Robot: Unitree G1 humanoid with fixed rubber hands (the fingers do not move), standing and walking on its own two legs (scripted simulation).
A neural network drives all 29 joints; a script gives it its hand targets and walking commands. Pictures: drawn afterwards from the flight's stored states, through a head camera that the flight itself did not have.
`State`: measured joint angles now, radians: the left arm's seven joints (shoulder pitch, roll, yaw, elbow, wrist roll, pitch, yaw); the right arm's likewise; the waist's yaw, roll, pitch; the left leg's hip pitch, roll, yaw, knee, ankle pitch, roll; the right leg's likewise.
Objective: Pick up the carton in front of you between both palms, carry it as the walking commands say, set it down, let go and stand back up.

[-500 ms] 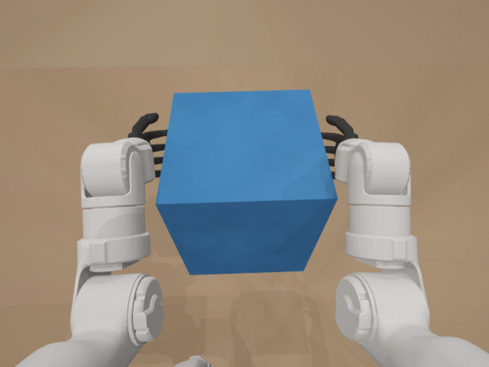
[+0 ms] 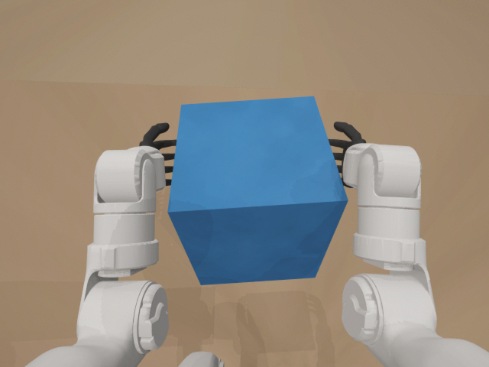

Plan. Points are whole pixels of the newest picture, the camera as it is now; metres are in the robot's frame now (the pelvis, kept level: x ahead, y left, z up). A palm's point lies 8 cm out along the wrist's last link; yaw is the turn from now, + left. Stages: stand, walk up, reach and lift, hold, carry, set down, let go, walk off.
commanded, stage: carry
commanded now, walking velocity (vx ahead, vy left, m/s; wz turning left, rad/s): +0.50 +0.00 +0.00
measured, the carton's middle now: (253, 197) +0.37 +0.02 +0.06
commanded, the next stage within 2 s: none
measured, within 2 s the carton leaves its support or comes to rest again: neither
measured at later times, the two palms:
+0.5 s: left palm (189, 47) +0.65 +0.16 +0.18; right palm (340, 60) +0.63 -0.14 +0.18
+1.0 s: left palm (187, 37) +0.71 +0.18 +0.17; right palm (326, 41) +0.71 -0.12 +0.17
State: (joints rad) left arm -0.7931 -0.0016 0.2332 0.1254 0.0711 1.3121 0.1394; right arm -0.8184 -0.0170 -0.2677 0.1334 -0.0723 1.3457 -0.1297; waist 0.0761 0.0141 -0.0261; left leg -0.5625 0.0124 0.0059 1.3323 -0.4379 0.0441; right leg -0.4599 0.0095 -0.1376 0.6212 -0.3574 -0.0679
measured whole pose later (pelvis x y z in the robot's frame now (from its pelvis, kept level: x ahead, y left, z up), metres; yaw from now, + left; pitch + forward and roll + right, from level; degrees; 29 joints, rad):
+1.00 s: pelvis +0.37 +0.02 +0.04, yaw +1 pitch +2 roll +0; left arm -0.71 0.00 0.23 0.29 0.10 1.26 0.10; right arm -0.72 0.01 -0.21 0.30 -0.10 1.27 -0.12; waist 0.00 0.01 -0.11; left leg -0.21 0.01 0.08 0.57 -0.50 0.01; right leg -0.29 0.01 -0.10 0.62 -0.47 -0.04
